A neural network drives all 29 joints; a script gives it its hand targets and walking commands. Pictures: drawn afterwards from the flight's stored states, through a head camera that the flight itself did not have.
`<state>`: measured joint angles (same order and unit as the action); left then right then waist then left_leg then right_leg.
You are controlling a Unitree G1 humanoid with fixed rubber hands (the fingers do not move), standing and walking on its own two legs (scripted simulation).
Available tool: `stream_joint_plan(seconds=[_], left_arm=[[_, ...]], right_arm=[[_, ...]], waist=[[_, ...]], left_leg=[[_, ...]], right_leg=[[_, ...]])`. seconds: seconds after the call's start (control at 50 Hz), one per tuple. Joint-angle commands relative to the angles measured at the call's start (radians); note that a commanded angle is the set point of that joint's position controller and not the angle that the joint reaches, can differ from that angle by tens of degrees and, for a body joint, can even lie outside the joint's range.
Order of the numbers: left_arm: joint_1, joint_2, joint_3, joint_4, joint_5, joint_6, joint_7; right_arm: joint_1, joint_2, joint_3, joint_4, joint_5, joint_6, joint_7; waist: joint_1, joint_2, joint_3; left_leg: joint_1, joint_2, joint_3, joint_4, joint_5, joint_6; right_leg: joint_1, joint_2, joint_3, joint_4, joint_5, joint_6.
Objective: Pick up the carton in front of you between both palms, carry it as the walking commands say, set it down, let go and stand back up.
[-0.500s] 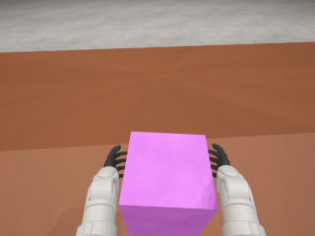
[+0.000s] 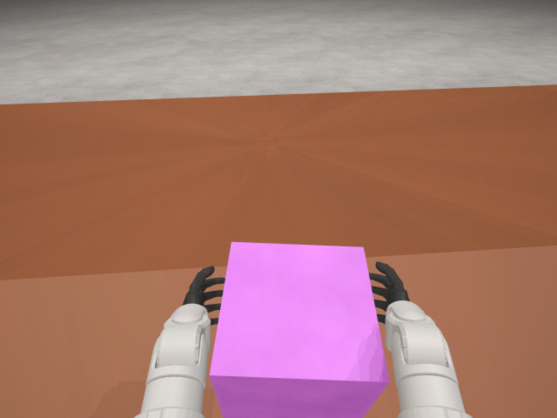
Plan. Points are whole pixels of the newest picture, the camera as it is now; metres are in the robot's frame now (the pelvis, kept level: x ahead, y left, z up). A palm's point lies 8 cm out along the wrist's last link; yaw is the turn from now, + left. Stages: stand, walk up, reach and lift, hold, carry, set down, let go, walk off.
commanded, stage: reach and lift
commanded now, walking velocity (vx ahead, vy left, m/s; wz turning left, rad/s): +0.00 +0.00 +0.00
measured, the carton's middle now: (293, 340) +0.28 +0.00 -0.05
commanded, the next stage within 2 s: hold in 0.12 s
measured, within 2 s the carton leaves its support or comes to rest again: neither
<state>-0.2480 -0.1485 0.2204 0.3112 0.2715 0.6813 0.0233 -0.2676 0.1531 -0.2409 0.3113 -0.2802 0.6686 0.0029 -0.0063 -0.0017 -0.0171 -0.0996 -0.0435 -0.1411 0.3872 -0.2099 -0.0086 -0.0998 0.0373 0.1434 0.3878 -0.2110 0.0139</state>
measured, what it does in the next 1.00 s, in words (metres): stands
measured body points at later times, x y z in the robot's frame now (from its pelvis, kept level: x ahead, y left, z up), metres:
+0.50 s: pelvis -0.01 +0.00 +0.00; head -0.06 +0.00 +0.45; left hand +0.29 +0.15 +0.04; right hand +0.29 -0.15 +0.04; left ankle +0.01 +0.13 -0.74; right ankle +0.01 -0.13 -0.74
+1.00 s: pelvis -0.01 +0.00 +0.00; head -0.05 +0.00 +0.45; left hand +0.29 +0.15 +0.04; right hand +0.30 -0.15 +0.05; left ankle +0.01 +0.13 -0.74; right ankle +0.01 -0.13 -0.74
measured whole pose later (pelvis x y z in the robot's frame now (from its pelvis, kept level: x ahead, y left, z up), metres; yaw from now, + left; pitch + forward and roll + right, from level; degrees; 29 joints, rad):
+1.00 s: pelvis -0.01 +0.00 +0.00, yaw +0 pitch -7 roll +0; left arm -0.27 -0.15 0.22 0.26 0.28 0.77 0.01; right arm -0.29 0.16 -0.24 0.26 -0.29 0.74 0.01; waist 0.00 0.00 0.00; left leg -0.05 -0.04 -0.13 0.37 -0.20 -0.01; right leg -0.05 0.03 0.14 0.37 -0.20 0.01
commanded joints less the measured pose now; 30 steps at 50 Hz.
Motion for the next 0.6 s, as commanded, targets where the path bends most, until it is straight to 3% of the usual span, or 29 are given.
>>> stream_joint_plan(seconds=[0.0, 0.1, 0.2, 0.32, 0.58], left_arm=[[-0.524, -0.959, -0.555, -0.082, -0.272, -0.037, -0.262], [-0.526, -0.954, -0.565, -0.106, -0.28, -0.026, -0.262], [-0.524, -0.938, -0.625, -0.2, -0.317, 0.008, -0.255], [-0.528, -0.899, -0.547, -0.13, -0.269, 0.046, -0.261], [-0.643, -0.941, -0.547, -0.101, -0.275, 0.031, -0.272]], right_arm=[[-0.434, 0.962, 0.551, -0.015, 0.251, -0.016, 0.252], [-0.432, 0.963, 0.562, -0.037, 0.258, -0.004, 0.25], [-0.428, 0.966, 0.629, -0.128, 0.299, 0.033, 0.239], [-0.427, 0.928, 0.545, -0.054, 0.253, 0.068, 0.241], [-0.543, 0.961, 0.544, -0.024, 0.255, 0.051, 0.257]], waist=[[-0.001, 0.005, -0.257], [0.0, 0.002, -0.251], [0.004, -0.002, -0.286], [0.003, 0.001, -0.141], [0.002, 0.004, -0.2]], left_leg=[[0.08, -0.055, 0.062, -0.043, 0.252, -0.014], [0.083, -0.055, 0.062, -0.049, 0.246, -0.012], [0.121, -0.056, 0.057, -0.061, 0.299, -0.014], [0.066, -0.053, 0.074, -0.084, 0.116, -0.006], [0.066, -0.048, 0.075, -0.068, 0.07, -0.005]], right_leg=[[0.072, 0.061, -0.071, -0.04, 0.261, 0.009], [0.08, 0.059, -0.068, -0.046, 0.262, 0.011], [0.123, 0.058, -0.062, -0.056, 0.326, 0.018], [0.067, 0.053, -0.07, -0.084, 0.139, 0.006], [0.056, 0.053, -0.08, -0.065, 0.087, 0.001]])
